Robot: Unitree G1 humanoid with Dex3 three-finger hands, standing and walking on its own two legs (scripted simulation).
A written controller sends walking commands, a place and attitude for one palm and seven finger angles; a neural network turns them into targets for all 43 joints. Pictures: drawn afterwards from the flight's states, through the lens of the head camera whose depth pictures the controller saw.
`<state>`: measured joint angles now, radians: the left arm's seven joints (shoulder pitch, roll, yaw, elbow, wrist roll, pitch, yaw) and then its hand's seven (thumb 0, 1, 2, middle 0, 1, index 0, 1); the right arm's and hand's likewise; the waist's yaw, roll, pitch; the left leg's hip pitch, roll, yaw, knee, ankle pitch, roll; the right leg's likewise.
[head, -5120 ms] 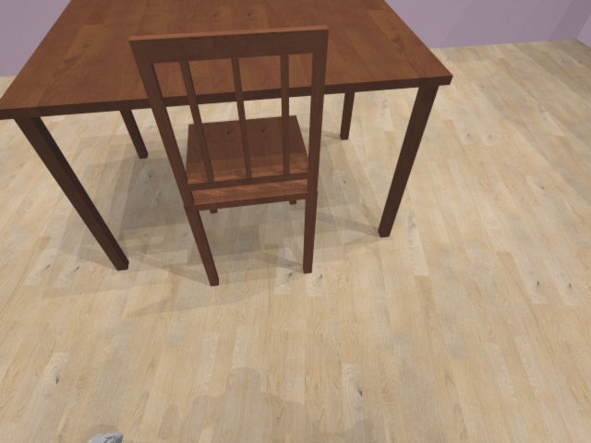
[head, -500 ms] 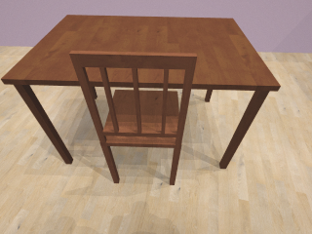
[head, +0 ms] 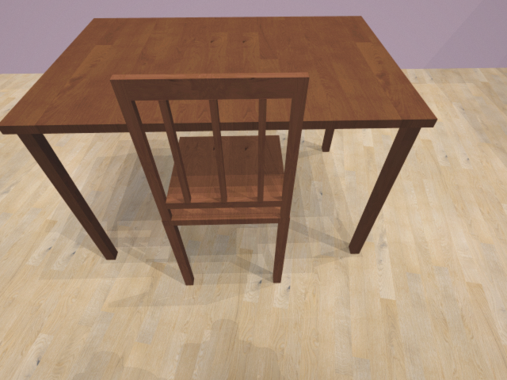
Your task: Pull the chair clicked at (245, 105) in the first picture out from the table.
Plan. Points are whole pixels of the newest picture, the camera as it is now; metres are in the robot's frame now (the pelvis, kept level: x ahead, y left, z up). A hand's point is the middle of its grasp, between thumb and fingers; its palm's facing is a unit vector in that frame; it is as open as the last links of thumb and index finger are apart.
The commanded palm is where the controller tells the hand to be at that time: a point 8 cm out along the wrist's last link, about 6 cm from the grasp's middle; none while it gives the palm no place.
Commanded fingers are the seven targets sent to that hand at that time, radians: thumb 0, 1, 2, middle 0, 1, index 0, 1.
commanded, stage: come to a stop and stand still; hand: left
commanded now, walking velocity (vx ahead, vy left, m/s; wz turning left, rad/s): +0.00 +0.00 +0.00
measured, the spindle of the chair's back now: (219, 156) +0.64 +0.11 -0.05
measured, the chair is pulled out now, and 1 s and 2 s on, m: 0.00 0.00 0.00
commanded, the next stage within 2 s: look again from close up in 1.46 s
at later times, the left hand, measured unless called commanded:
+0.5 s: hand out of the picture -0.04 +0.13 -0.17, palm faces +0.04 -0.99 -0.15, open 7.4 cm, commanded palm none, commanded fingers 0.00 0.90 0.90 -0.20 -0.30 -0.20 -0.30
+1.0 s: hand out of the picture +0.05 +0.11 -0.17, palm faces +0.01 -0.98 -0.19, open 7.3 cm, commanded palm none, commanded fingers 0.00 0.90 0.90 -0.20 -0.30 -0.20 -0.30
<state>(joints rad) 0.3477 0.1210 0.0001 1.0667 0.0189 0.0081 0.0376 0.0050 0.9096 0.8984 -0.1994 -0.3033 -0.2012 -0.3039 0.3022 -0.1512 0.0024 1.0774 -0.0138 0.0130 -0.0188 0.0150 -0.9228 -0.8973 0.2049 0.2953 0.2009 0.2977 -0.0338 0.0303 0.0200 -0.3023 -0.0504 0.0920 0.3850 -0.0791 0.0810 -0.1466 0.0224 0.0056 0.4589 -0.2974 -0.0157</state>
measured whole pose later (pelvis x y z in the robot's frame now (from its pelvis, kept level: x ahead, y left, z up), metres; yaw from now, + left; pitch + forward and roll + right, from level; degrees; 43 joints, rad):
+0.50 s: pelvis +0.01 -0.02 +0.00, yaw +0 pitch +0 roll +0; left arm 0.40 0.11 -0.01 1.10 0.02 -0.01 0.04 0.00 0.91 0.90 -0.20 -0.30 -0.20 -0.30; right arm 0.28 -0.15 0.01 1.11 -0.01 0.01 -0.02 0.01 -0.92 -0.90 0.20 0.29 0.20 0.30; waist -0.01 0.00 0.00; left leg -0.32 -0.04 0.06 0.38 -0.08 0.06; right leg -0.16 0.04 -0.01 0.45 -0.30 -0.04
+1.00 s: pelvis +0.06 -0.05 +0.00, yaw -1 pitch +1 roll +1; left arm 0.33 0.12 -0.02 1.09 0.01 -0.03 0.05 0.01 0.91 0.90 -0.20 -0.30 -0.20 -0.30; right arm 0.26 -0.15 0.03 1.15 0.00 -0.03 -0.04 0.01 -0.92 -0.90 0.20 0.30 0.20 0.30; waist -0.01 -0.02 0.02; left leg -0.26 -0.02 0.07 0.41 -0.17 0.02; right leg -0.06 0.06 0.01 0.39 -0.34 -0.07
